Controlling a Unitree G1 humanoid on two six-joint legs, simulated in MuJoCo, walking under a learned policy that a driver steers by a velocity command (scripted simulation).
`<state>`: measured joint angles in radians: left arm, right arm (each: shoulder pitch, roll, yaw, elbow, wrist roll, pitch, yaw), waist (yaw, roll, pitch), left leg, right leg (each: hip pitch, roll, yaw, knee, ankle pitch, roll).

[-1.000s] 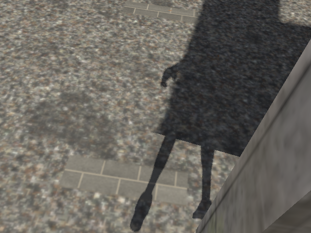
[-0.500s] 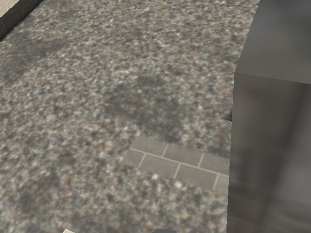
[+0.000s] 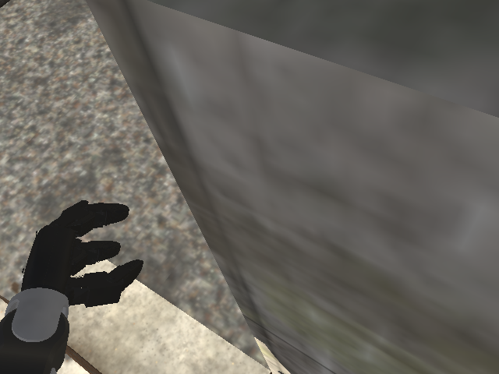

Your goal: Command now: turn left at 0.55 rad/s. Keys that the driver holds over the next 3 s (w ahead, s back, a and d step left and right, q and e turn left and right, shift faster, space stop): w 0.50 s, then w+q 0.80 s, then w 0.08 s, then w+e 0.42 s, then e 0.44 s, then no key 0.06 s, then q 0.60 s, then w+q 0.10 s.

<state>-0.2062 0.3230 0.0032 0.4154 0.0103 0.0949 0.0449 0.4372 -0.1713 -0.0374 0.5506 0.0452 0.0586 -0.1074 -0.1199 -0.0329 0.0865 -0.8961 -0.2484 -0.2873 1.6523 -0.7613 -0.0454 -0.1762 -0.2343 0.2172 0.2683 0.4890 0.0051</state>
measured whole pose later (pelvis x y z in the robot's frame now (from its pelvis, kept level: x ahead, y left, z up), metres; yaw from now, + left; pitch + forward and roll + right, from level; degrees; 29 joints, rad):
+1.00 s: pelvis -0.17 +0.04 -0.21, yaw +19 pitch +0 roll +0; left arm 0.13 0.30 0.04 0.97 -0.01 0.02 0.05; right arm 0.17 -0.30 -0.08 0.59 -0.01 0.05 -0.06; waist 0.00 -0.04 0.09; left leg -0.33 0.00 -0.09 0.47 -0.15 -0.03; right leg -0.34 0.03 0.01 0.85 -0.51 0.06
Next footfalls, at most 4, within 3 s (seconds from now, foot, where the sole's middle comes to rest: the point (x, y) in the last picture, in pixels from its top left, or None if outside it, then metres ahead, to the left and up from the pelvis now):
0.08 right None -0.13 -0.16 -0.99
0.78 left None -0.11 0.21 -0.99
1.10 right None -0.12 -0.03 -0.99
1.46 left None -0.31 0.18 -0.99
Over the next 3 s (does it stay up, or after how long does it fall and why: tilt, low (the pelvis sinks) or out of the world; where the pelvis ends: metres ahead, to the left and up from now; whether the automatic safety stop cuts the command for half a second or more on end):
stays up -0.36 0.00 -0.21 its command is cut before an obstacle from the start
